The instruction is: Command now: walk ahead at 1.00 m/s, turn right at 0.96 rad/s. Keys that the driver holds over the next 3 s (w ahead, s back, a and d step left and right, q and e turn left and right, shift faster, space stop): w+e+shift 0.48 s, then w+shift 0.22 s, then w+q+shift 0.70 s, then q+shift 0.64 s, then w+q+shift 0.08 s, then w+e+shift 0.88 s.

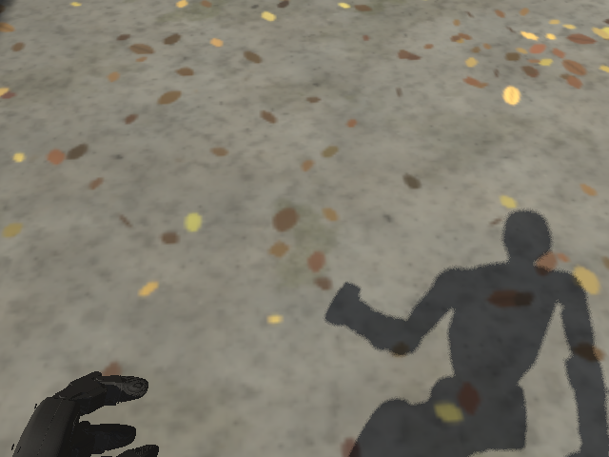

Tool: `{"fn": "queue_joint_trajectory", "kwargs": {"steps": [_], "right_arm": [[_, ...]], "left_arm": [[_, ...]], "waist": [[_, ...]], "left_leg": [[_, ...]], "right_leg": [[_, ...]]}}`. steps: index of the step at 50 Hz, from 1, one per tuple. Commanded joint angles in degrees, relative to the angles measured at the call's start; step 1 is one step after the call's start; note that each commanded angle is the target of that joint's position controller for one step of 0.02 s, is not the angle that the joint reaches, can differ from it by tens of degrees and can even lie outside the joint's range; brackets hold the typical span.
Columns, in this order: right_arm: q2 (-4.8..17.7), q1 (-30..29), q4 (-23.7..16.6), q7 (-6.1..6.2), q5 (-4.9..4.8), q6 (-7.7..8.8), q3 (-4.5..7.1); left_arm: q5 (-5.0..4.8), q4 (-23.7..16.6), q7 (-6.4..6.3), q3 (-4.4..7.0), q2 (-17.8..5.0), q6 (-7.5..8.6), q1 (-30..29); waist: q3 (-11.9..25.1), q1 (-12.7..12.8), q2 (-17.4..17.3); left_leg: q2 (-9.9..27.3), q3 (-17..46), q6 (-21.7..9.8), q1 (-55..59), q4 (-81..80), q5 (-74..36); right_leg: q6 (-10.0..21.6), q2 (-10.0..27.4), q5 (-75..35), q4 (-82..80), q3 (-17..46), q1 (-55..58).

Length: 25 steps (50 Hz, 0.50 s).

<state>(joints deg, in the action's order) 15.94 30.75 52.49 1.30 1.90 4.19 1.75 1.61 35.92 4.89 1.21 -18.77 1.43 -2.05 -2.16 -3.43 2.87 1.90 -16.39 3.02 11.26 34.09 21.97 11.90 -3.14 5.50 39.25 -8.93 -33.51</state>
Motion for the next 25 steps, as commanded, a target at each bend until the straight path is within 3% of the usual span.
{"fn": "queue_joint_trajectory", "kwargs": {"steps": [1,2,3,4,5,7,8,10,13,16,17,18,19,20,21,22,23,24,25], "right_arm": [[5.0,-12.6,-10.4,-0.85,1.74,0.68,0.74],[7.4,-9.6,-17.2,-0.8,-0.1,1.75,0.65],[10.0,-15.2,-17.8,-0.89,0.49,3.02,0.44],[10.3,-16.3,-17.4,-0.98,0.36,3.41,0.3],[9.7,-16.9,-17.0,-0.85,1.21,2.89,0.12],[8.7,-14.2,-16.0,-0.89,2.63,0.14,-0.22],[7.9,-15.3,-16.8,-1.05,2.68,-0.85,-0.38],[5.6,-22.8,-20.4,-1.68,1.97,-1.24,-1.2],[3.6,-28.4,-22.2,-2.57,-0.32,-0.91,-2.0],[6.4,-28.7,-22.1,-2.25,-0.98,-0.69,-1.07],[7.9,-26.0,-21.2,-1.84,-0.93,-0.56,-0.39],[10.3,-19.5,-19.5,-1.17,-0.92,-0.34,0.77],[12.4,-8.3,-16.9,-0.27,-0.67,-0.13,1.97],[16.8,4.1,-15.0,1.06,0.92,0.22,3.55],[21.1,0.4,-15.7,0.92,2.86,0.12,4.08],[16.9,-8.1,-16.8,0.52,1.81,-0.31,4.1],[11.5,-12.9,-17.8,0.27,1.18,-0.68,2.94],[9.0,-13.6,-16.8,-0.09,1.05,-0.85,2.37],[8.2,-12.2,-15.0,-0.18,1.03,-0.64,2.01]], "left_arm": [[-1.26,7.7,-3.64,5.89,-15.2,-1.36,28.3],[0.2,4.5,-3.84,6.91,-19.8,-1.92,26.7],[-0.26,3.8,-4.53,6.8,-16.5,-2.17,26.2],[-0.34,4.7,-5.05,6.07,-13.3,-1.76,23.7],[-0.43,5.2,-5.24,5.5,-11.6,-0.95,21.6],[-0.62,5.1,-5.49,4.28,-9.0,0.86,19.1],[-0.91,5.2,-5.21,4.01,-8.4,1.68,19.0],[-1.03,5.0,-4.86,4.36,-8.9,2.85,18.0],[-1.41,5.0,-4.06,5.31,-9.7,3.43,18.5],[-1.71,5.7,-3.98,6.01,-10.7,3.08,21.7],[-1.47,5.8,-4.21,6.24,-11.5,2.86,22.0],[-0.99,5.9,-4.18,6.48,-13.0,2.71,21.6],[-0.75,5.6,-3.92,6.48,-13.7,2.89,19.1],[-0.71,4.0,-3.99,4.6,-7.1,3.7,17.4],[-2.98,0.4,-4.06,2.24,1.1,3.68,22.7],[-1.67,0.9,-4.55,1.89,-2.7,2.75,21.6],[-0.39,1.6,-4.14,2.49,-5.6,1.85,18.1],[0.21,1.6,-3.24,2.58,-5.8,1.2,15.9],[0.82,1.1,-2.22,2.44,-4.8,0.7,13.7]], "waist": [[8.2,13.2,9.8],[21.7,10.1,10.5],[16.7,11.6,-0.1],[6.2,8.1,-4.9],[2.1,4.9,-8.1],[-1.8,0.3,-9.1],[-2.7,-0.4,-8.5],[-4.8,0.6,-6.3],[-2.9,3.5,-3.3],[0.0,5.3,-1.2],[2.0,4.1,-1.0],[6.5,0.6,-2.1],[11.6,-6.5,-3.7],[18.5,-10.9,-10.2],[21.5,-3.2,-27.5],[16.0,-0.6,-22.7],[9.8,-0.4,-13.9],[6.0,-0.1,-8.3],[3.6,0.1,-7.2]], "left_leg": [[-2.1,4.8,-2.4,-47.3,58.8,6.3],[-3.4,18.1,-1.4,-61.9,66.5,7.3],[-0.3,21.8,-1.7,-65.2,60.6,1.7],[1.9,21.5,-1.7,-63.7,53.4,-1.3],[3.6,21.3,-1.0,-59.2,48.7,-0.6],[5.8,21.5,1.0,-50.9,40.8,2.2],[6.6,20.8,1.8,-48.1,35.5,3.6],[6.7,18.4,2.4,-43.2,23.3,-5.1],[3.7,17.4,1.2,-31.8,7.2,-24.9],[1.2,18.3,-0.2,-28.2,-0.3,-25.3],[-0.3,18.5,-0.6,-25.5,-1.7,-21.2],[-2.2,17.8,-1.1,-18.7,-1.8,-14.6],[-1.7,16.8,-1.6,-6.4,-1.6,-10.5],[9.7,28.3,-3.1,6.6,-3.2,8.5],[25.0,60.9,-5.9,11.9,-18.6,25.9],[24.6,68.2,-8.4,4.6,-22.2,33.3],[21.9,56.7,-8.5,-2.3,-20.4,29.1],[19.1,46.5,-8.0,-8.1,-19.6,18.3],[16.1,39.1,-7.1,-12.3,-20.2,10.1]], "right_leg": [[6.2,7.4,-4.1,0.1,22.3,49.6],[17.8,17.1,5.7,-12.3,49.0,64.1],[15.6,18.1,17.6,-22.6,54.8,58.1],[13.1,16.6,17.7,-25.9,51.1,46.4],[11.5,14.0,12.6,-26.2,46.5,36.9],[10.6,9.6,4.4,-26.7,38.5,22.0],[10.2,7.8,3.8,-27.5,35.9,16.6],[8.7,4.1,2.3,-29.7,31.7,8.2],[4.3,1.1,-2.5,-29.3,29.2,6.1],[1.4,3.3,-11.4,-23.9,32.2,16.9],[0.2,3.5,-17.6,-19.0,33.0,20.6],[-1.2,2.9,-24.7,-9.8,32.3,22.8],[-3.0,0.7,-26.4,4.7,29.7,18.9],[-3.9,-2.9,-9.8,25.5,25.3,9.6],[-5.3,-7.5,26.3,39.7,19.5,-6.2],[-4.5,-2.3,18.9,44.0,16.8,-12.5],[-4.8,1.6,13.5,42.2,15.1,-12.7],[-5.3,3.8,11.3,39.6,14.1,-11.2],[-5.7,5.1,10.8,37.7,14.2,-9.6]]}}
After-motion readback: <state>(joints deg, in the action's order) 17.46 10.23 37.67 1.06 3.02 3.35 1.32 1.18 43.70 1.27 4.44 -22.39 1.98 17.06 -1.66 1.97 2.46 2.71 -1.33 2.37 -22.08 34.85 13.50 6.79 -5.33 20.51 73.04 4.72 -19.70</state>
